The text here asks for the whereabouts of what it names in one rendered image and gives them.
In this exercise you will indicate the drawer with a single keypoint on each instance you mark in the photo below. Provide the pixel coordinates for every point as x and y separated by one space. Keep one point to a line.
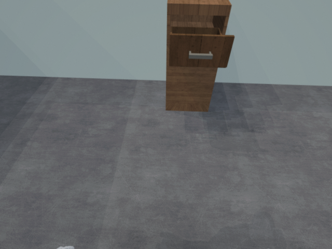
199 40

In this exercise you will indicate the cabinet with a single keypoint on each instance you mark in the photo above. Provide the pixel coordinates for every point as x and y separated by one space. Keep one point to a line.
190 88

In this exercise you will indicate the handle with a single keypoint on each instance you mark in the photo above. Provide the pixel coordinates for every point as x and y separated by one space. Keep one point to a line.
200 55

